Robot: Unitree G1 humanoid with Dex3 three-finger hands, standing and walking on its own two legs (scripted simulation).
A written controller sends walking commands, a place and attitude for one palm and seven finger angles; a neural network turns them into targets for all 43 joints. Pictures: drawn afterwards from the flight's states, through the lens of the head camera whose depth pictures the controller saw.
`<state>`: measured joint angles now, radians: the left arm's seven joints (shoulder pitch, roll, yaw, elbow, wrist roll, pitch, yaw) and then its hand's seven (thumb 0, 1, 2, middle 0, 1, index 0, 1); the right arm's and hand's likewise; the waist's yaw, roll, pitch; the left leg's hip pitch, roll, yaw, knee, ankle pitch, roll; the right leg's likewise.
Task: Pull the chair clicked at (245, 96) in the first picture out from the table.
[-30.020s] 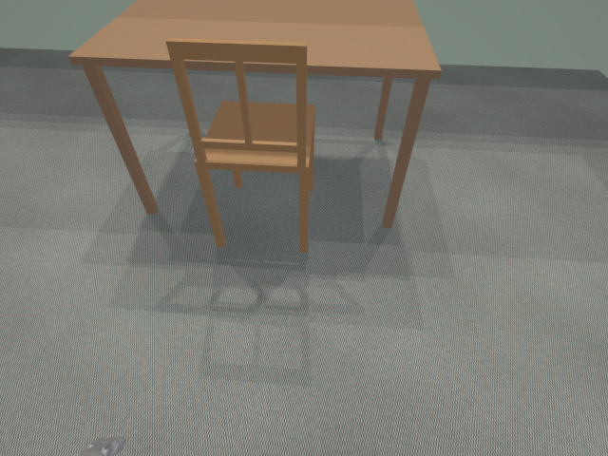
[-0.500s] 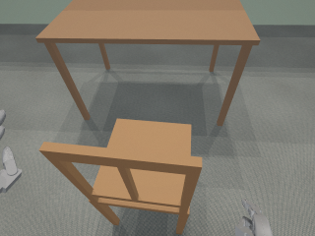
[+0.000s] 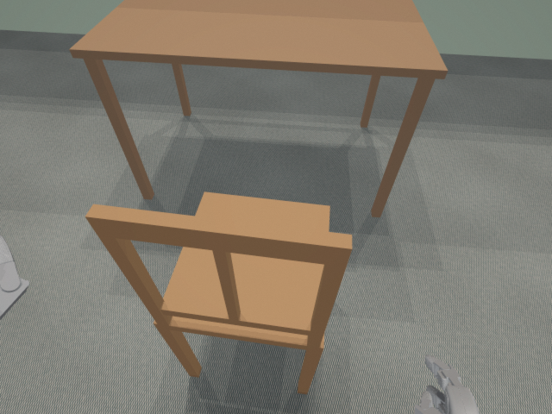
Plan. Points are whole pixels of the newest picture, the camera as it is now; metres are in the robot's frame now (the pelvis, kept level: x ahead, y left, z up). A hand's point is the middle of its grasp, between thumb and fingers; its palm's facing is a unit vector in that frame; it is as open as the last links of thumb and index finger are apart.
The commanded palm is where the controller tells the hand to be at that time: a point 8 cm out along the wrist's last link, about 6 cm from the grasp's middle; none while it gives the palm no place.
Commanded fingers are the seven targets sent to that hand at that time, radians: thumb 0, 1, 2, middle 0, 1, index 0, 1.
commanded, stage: step back with the hand held close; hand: left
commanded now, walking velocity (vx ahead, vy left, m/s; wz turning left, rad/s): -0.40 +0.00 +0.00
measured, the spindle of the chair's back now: (228, 286) +0.34 +0.11 -0.08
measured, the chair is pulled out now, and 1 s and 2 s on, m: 0.60 0.60 0.60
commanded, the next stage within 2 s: stop stepping back and stand still in 1.00 s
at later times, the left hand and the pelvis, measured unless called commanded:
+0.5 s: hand (2, 306) +0.18 +0.26 +0.19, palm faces +0.47 -0.74 -0.49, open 7.4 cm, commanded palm +0.11 +0.30 +0.19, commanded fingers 0.00 0.90 0.90 -0.20 -0.30 -0.20 -0.30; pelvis -0.02 +0.00 +0.00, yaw +1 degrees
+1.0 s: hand out of the picture +0.12 +0.23 +0.20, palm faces +0.30 -0.78 -0.55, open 7.4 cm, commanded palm +0.06 +0.28 +0.19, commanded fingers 0.00 0.90 0.90 -0.20 -0.30 -0.20 -0.30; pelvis -0.10 -0.01 +0.01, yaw -3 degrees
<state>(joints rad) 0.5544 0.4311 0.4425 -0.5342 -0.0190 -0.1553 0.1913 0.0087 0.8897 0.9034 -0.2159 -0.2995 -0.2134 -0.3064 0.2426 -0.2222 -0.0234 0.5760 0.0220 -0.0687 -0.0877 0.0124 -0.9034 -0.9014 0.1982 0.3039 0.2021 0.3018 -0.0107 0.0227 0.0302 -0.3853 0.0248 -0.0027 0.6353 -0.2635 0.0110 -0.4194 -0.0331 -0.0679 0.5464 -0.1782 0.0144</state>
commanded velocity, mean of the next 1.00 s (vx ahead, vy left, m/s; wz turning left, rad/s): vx -0.40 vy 0.00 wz -0.02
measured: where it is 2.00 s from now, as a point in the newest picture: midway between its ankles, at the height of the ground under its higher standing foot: outside the picture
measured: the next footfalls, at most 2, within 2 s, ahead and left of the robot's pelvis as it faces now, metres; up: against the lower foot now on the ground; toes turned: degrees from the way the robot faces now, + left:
right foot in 0.38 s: +0.05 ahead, -0.13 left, +0.00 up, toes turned +0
left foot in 0.68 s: -0.02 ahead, +0.13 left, +0.00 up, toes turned +1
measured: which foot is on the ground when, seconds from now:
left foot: down 0.00-0.50, up 0.52-0.66, down 0.68-1.00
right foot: down 0.00-0.28, up 0.30-0.36, down 0.38-0.70, up 0.72-0.98, down 1.00-1.00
